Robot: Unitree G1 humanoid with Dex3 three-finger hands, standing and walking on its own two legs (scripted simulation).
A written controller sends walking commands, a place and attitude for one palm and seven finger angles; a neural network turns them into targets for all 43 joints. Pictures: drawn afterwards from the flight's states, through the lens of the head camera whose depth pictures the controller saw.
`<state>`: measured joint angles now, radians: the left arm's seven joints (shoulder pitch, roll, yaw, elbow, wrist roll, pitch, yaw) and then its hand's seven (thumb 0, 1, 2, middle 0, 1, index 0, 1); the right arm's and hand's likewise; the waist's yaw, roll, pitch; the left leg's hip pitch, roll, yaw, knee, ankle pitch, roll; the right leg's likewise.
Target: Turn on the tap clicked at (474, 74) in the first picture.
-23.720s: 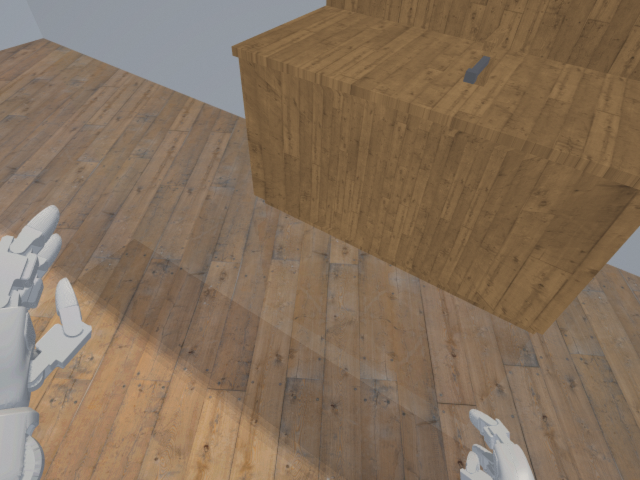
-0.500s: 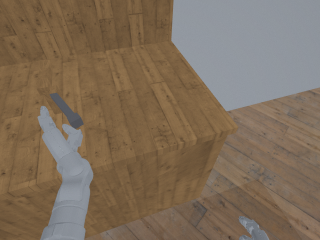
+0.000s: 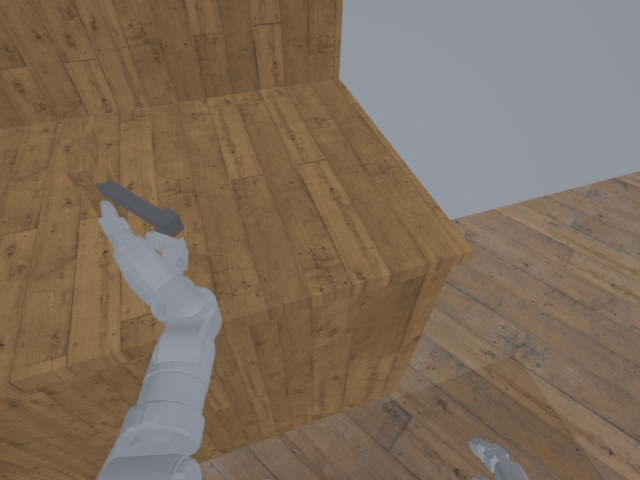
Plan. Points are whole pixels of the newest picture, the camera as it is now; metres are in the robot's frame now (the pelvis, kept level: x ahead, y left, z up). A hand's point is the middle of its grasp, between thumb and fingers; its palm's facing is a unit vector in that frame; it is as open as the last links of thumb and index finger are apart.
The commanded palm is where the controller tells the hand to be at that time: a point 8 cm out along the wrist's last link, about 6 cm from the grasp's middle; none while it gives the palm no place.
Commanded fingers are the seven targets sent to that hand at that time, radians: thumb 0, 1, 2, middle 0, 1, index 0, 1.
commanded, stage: push the lever round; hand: left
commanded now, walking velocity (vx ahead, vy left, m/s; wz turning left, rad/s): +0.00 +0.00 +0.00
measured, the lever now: (167, 224) +0.42 +0.23 +0.09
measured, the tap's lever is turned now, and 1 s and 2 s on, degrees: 37 66 75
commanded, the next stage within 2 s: lift the hand up off the lever in 1.12 s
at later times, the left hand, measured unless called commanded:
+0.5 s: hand (210, 222) +0.44 +0.17 +0.08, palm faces +0.81 -0.58 -0.10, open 7.5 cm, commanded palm +0.38 +0.18 +0.09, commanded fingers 0.00 0.90 0.90 -0.15 -0.15 -0.15 -0.15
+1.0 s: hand (219, 206) +0.47 +0.16 +0.08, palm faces +0.83 -0.55 -0.13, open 8.0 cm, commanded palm +0.42 +0.18 +0.09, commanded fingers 0.00 0.90 0.90 -0.15 -0.15 -0.15 -0.15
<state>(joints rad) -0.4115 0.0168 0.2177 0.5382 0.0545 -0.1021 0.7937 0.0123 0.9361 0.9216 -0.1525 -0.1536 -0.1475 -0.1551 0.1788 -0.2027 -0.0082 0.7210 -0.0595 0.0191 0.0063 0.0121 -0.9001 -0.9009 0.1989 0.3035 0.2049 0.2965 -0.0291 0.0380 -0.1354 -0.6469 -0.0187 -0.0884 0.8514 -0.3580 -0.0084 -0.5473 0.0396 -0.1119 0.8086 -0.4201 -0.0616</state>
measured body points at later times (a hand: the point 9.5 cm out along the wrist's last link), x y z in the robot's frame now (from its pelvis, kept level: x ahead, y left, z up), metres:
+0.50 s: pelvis +0.00 -0.01 -0.01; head +0.04 -0.02 +0.44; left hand +0.39 +0.20 +0.09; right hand +0.10 -0.26 -0.13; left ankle +0.04 +0.12 -0.70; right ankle -0.01 -0.08 -0.70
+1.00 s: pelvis +0.01 -0.02 -0.01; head +0.06 -0.02 +0.44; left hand +0.42 +0.19 +0.09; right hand +0.08 -0.27 -0.14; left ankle +0.04 +0.12 -0.70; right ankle -0.01 -0.08 -0.70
